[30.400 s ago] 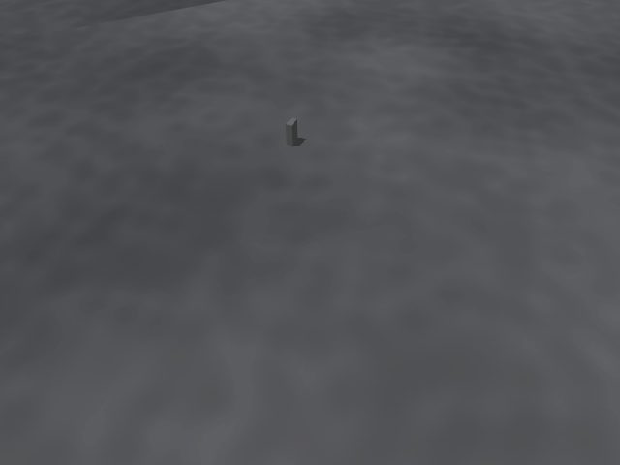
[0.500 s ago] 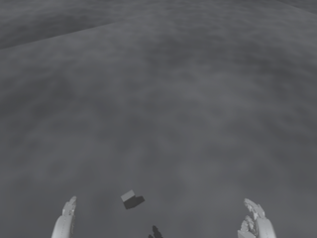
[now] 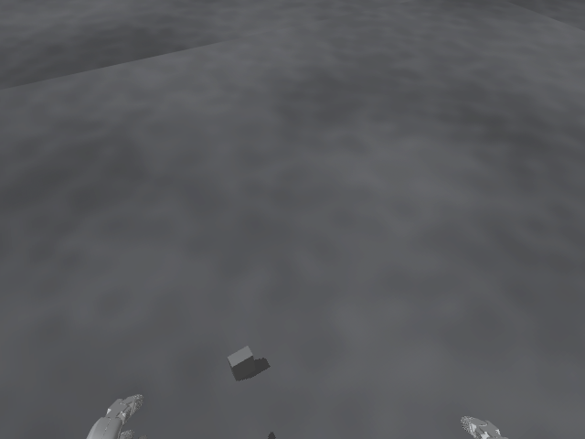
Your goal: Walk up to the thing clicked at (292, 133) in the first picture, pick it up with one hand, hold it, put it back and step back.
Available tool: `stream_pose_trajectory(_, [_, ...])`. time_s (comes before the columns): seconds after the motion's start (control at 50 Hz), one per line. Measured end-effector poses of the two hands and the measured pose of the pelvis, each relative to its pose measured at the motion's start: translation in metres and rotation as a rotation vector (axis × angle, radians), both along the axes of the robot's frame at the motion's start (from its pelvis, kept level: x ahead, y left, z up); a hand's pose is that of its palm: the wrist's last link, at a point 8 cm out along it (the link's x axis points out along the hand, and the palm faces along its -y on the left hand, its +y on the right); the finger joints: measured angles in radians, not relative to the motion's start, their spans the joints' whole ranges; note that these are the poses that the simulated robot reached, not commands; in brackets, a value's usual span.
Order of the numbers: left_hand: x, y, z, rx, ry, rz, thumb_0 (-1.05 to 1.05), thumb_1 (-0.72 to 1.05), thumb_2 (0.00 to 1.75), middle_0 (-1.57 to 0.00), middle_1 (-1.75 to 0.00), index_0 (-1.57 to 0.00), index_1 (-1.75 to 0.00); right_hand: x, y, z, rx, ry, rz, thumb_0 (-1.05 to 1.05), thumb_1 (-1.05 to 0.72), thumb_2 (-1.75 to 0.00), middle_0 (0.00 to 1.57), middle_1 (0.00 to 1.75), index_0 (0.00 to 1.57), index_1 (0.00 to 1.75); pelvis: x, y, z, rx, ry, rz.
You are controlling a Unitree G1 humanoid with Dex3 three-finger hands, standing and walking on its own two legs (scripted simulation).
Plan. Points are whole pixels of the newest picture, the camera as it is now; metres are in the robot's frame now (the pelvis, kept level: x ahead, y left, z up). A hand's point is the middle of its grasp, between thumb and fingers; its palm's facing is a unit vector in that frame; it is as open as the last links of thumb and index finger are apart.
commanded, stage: stand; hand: left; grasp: from the side
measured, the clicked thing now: (242, 363) +0.45 +0.17 -0.68
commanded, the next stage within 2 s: step back in 1.94 s
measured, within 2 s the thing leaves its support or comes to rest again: neither
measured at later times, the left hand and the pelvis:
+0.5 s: hand out of the picture +0.04 +0.25 -0.13, palm faces +0.00 -0.94 -0.34, open 7.4 cm; pelvis -0.01 +0.01 +0.03, yaw +1 degrees
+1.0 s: hand out of the picture +0.04 +0.24 -0.13, palm faces -0.02 -0.94 -0.34, open 7.4 cm; pelvis -0.01 +0.00 +0.04, yaw +0 degrees
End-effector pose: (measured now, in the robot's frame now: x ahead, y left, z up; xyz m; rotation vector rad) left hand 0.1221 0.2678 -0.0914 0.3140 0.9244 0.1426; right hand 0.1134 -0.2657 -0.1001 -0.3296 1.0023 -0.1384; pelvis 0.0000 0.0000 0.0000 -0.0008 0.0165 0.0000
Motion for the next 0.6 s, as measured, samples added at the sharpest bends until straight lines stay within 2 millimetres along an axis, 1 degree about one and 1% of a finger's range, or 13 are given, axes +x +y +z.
stream_pose_trajectory(0.06, [-0.017,0.01,-0.003,0.01,0.06,0.027,0.01,0.84,0.89,-0.21,-0.3,-0.2,-0.3,-0.014,-0.008,0.003,-0.01,0.04,-0.028,0.01,-0.9,-0.9,0.2,0.3,0.21,0.3,0.0,0.002,0.005,-0.001,-0.019,0.001])
stream_pose_trajectory(0.12, [-0.033,0.017,-0.004,0.015,0.11,0.048,0.01,0.87,0.9,-0.2,-0.3,-0.2,-0.3,-0.027,-0.011,0.005,-0.013,0.078,-0.05,0.01,-0.9,-0.9,0.2,0.3,0.2,0.3,-0.001,0.004,0.011,-0.001,-0.036,0.002])
stream_pose_trajectory(0.28, [-0.065,0.024,-0.003,0.004,0.219,0.092,0.01,0.9,0.9,-0.2,-0.3,-0.2,-0.3,-0.052,-0.004,0.006,0.008,0.172,-0.07,0.01,-0.9,-0.9,0.2,0.3,0.2,0.3,-0.005,0.009,0.025,0.001,-0.064,0.005])
stream_pose_trajectory(0.44, [-0.087,0.025,0.0,0.007,0.294,0.115,0.01,0.91,0.9,-0.2,-0.3,-0.2,-0.3,-0.061,0.001,0.003,0.035,0.214,-0.08,0.01,-0.9,-0.9,0.2,0.3,0.2,0.3,-0.009,0.009,0.031,0.005,-0.078,0.008])
stream_pose_trajectory(0.52, [-0.092,0.025,0.001,0.013,0.309,0.122,0.01,0.91,0.9,-0.2,-0.3,-0.2,-0.3,-0.061,-0.001,0.004,0.038,0.219,-0.085,0.01,-0.9,-0.9,0.2,0.3,0.2,0.3,-0.009,0.008,0.033,0.005,-0.084,0.009])
stream_pose_trajectory(0.6, [-0.092,0.025,0.003,0.016,0.312,0.126,0.01,0.91,0.9,-0.2,-0.3,-0.2,-0.3,-0.062,-0.005,0.005,0.034,0.221,-0.089,0.01,-0.9,-0.9,0.2,0.3,0.2,0.3,-0.01,0.007,0.034,0.004,-0.088,0.01])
